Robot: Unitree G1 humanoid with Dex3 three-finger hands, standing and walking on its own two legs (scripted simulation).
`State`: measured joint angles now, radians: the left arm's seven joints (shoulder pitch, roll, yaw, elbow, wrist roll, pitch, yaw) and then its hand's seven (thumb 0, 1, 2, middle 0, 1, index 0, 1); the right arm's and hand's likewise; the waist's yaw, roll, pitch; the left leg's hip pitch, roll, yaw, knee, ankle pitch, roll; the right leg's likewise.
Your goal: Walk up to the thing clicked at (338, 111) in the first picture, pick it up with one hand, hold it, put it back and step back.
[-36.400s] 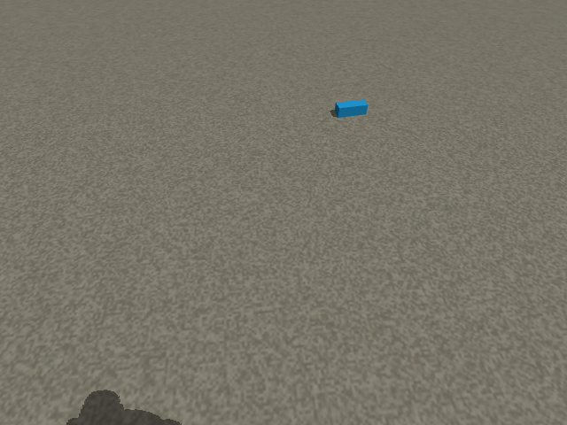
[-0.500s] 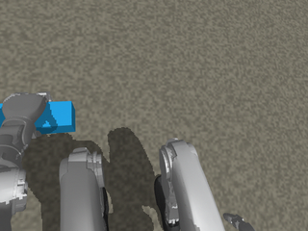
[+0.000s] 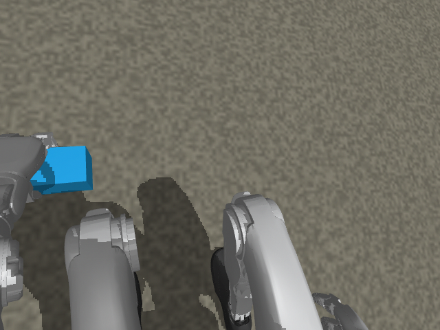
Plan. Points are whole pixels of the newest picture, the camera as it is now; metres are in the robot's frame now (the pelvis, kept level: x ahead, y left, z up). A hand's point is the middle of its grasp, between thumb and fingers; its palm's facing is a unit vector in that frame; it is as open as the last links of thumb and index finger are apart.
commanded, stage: rest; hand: left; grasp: from above
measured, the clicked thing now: (34, 172) +0.42 +0.30 -0.22
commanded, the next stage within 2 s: open in 0.96 s
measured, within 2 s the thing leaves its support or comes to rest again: neither
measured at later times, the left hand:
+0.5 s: hand (39, 175) +0.41 +0.30 -0.23, palm faces -0.46 -0.10 -0.88, open 10.5 cm
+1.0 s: hand (43, 174) +0.42 +0.30 -0.25, palm faces -0.45 -0.09 -0.89, open 10.3 cm
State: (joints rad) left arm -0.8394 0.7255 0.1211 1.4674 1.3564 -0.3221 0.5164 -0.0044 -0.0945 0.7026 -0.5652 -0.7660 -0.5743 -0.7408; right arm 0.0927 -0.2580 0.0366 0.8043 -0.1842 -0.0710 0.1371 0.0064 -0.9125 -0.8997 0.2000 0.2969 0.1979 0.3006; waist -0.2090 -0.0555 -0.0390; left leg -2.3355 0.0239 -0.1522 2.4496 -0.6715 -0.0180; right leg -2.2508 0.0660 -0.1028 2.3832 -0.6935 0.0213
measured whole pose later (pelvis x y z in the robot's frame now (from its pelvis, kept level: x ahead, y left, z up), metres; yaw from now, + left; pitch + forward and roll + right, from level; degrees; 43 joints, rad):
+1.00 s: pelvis +0.00 +0.01 -0.03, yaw -4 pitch +26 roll -11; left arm -0.87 0.85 0.15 1.68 1.35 -0.30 0.66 0.00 -0.05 0.59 -0.62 -0.67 -0.63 -0.64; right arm 0.05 -0.29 0.17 0.79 -0.30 -0.20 0.24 0.01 -0.90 -0.90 0.20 0.30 0.20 0.30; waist -0.29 -0.10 0.06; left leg -2.36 0.03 -0.23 2.59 -0.71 -0.02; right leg -2.26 0.09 -0.16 2.46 -0.70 0.04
